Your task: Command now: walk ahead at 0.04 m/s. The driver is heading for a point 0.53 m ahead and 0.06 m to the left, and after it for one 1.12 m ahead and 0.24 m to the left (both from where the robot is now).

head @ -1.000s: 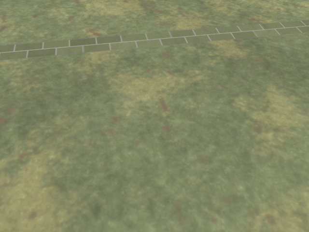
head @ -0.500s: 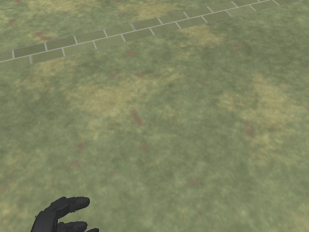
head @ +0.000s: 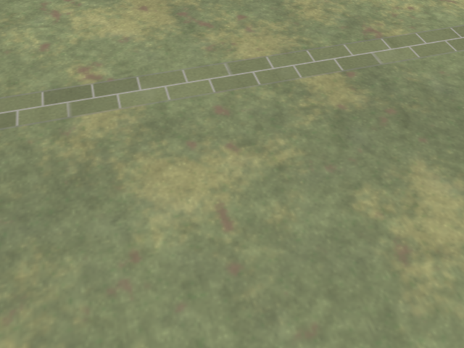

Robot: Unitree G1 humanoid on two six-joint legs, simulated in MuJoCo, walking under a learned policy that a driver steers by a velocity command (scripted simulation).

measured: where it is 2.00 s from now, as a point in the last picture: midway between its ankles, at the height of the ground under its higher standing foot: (239, 295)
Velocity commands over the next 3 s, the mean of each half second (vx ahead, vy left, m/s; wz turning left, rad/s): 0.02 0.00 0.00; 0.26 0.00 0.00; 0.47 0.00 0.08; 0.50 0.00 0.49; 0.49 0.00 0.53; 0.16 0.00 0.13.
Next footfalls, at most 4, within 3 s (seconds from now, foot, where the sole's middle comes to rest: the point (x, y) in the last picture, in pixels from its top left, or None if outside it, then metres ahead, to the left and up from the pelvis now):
1.28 right None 0.46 -0.11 -0.77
1.86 left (195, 270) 0.73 0.14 -0.77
2.34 right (223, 186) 1.07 0.07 -0.77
2.76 left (143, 187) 1.06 0.35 -0.77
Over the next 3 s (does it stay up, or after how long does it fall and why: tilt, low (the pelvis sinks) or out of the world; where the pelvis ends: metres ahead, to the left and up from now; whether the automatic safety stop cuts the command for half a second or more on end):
stays up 1.04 0.20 0.00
